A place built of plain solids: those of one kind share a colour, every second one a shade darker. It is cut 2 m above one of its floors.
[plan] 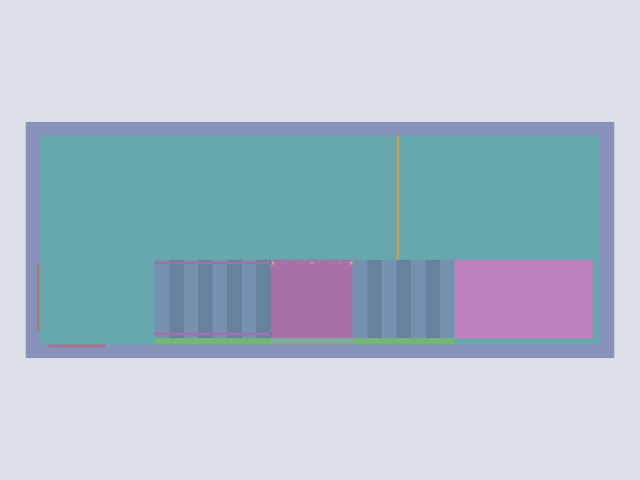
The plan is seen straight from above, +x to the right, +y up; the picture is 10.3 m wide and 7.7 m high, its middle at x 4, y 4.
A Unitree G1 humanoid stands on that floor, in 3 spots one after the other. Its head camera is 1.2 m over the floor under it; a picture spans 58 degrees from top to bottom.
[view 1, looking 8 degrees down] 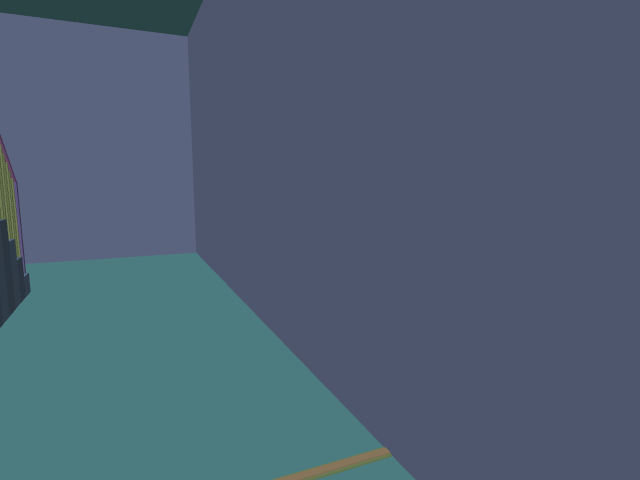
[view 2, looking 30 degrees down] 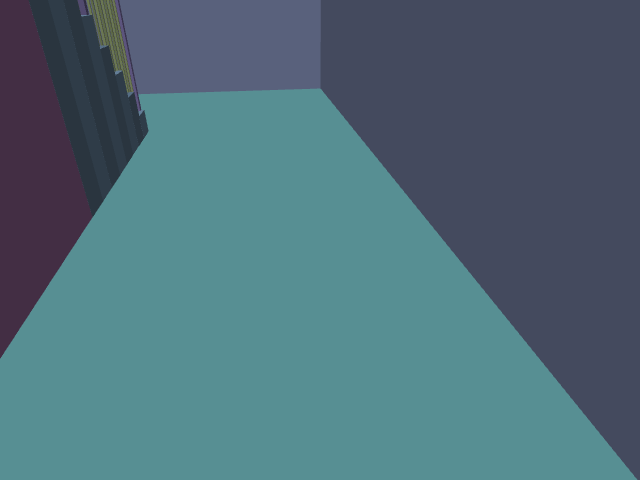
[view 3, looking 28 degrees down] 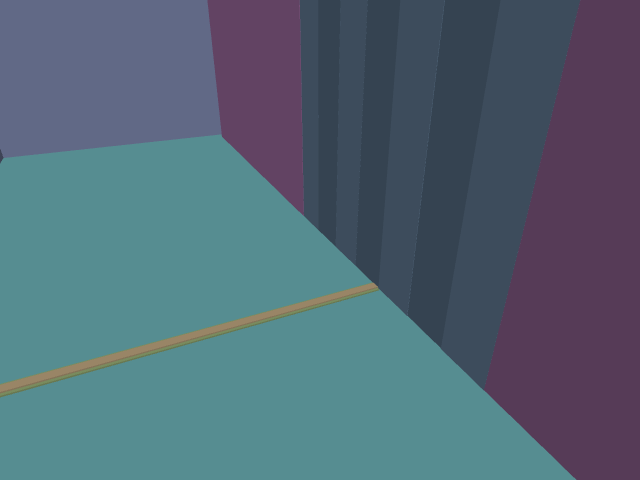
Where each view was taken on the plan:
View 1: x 6.75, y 4.68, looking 156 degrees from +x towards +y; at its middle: wall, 2.48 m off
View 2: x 5.74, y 4.68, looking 171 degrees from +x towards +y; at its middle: floor_slab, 2.40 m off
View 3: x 3.76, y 4.68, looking -25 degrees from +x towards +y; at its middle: floor_slab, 2.56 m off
